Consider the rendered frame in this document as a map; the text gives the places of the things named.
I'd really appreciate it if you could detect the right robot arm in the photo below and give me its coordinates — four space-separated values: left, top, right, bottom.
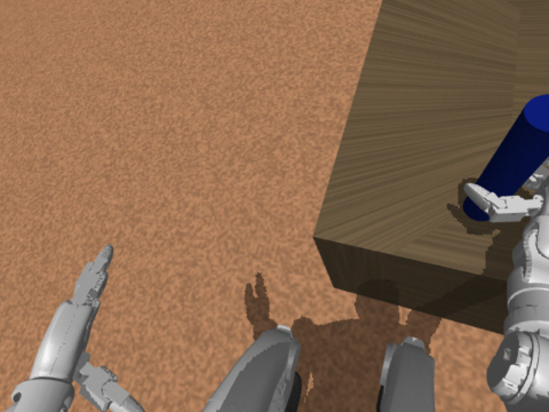
486 215 549 412

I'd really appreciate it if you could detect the left robot foot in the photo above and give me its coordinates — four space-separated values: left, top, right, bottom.
285 371 302 412

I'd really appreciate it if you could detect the left robot arm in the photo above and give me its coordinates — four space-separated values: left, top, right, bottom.
4 377 75 412

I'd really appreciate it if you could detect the right robot hand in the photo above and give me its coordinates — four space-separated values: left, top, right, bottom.
463 156 549 222

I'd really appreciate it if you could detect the left robot hand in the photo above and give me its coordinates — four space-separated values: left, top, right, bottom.
29 244 145 412

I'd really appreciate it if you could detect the can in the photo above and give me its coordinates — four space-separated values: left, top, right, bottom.
463 94 549 221

